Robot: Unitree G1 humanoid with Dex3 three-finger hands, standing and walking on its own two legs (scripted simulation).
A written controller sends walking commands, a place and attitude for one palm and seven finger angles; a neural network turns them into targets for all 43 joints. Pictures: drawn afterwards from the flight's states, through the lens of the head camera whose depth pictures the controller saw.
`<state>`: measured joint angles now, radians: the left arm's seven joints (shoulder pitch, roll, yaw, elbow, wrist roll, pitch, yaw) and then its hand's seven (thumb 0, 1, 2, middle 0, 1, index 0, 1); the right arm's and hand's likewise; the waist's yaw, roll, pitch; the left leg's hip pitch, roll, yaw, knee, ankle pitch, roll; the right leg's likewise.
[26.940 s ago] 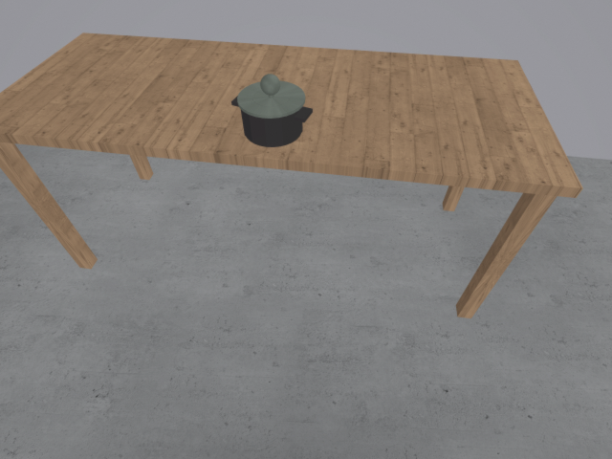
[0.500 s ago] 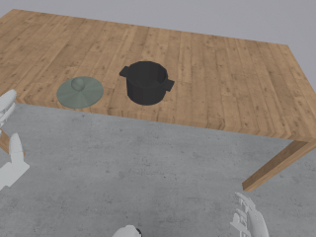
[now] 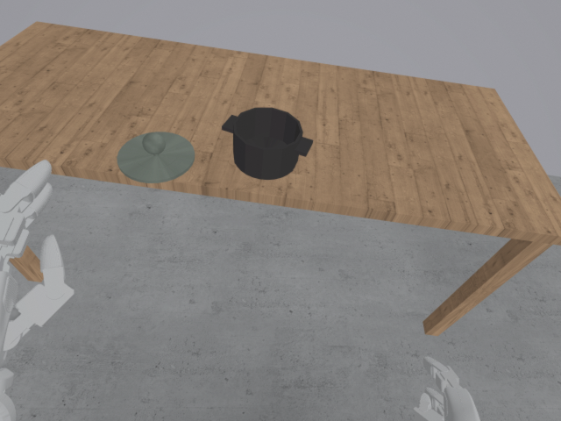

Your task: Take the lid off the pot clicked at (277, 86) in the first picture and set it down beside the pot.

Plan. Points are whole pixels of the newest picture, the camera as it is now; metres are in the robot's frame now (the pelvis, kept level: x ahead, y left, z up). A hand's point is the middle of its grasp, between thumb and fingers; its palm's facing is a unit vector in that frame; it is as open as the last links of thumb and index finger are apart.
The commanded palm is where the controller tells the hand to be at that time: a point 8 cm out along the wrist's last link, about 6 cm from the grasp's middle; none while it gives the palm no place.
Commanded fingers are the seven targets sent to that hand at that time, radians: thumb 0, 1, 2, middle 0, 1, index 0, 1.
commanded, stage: step back with the hand held close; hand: left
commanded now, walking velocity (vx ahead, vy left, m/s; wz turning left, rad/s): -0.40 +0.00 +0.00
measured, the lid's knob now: (154, 143) +0.65 +0.32 -0.03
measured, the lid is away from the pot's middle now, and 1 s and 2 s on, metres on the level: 0.25 0.25 0.25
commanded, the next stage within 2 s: stop stepping back and stand still in 0.04 s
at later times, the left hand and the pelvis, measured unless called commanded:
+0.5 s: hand out of the picture +0.11 +0.24 +0.17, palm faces +0.34 -0.86 -0.38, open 7.4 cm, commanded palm +0.04 +0.28 +0.19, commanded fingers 0.00 0.90 0.90 -0.20 -0.30 -0.20 -0.30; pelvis -0.10 +0.01 +0.00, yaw -2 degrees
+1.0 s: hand (42, 388) +0.13 +0.25 +0.10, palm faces +0.24 -0.86 -0.45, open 7.4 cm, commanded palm none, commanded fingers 0.00 0.90 0.90 -0.20 -0.30 -0.20 -0.30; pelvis -0.08 +0.00 +0.01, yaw +0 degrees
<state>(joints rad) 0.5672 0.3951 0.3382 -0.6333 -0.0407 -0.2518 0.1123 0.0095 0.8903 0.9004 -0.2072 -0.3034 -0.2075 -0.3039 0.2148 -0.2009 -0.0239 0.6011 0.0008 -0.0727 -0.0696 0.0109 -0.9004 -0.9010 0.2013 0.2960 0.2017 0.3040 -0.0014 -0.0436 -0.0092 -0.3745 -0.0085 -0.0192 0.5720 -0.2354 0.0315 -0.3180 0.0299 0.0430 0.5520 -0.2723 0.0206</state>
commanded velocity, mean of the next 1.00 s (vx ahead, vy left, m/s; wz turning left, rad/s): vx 0.04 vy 0.00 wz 0.00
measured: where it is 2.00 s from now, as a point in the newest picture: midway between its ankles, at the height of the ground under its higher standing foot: outside the picture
